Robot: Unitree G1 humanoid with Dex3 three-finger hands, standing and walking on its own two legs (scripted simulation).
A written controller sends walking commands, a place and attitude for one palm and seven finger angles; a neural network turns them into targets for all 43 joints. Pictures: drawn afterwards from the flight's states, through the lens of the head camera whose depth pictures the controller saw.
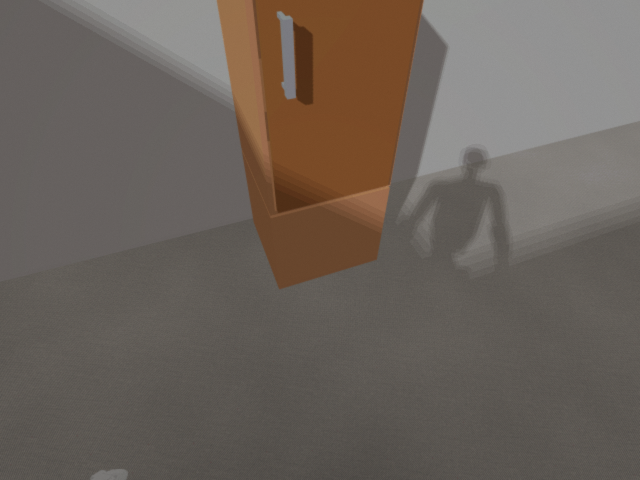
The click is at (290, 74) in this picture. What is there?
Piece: cupboard door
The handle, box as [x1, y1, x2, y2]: [277, 11, 295, 99]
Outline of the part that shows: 277,12 277,17 280,20 284,76 284,81 281,83 287,99 295,97 292,18 290,16 285,16 281,11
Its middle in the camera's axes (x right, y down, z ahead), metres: -0.08 -0.39 +0.84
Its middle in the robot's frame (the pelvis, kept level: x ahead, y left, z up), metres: +0.90 +0.13 +0.13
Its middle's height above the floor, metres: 0.90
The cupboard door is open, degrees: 0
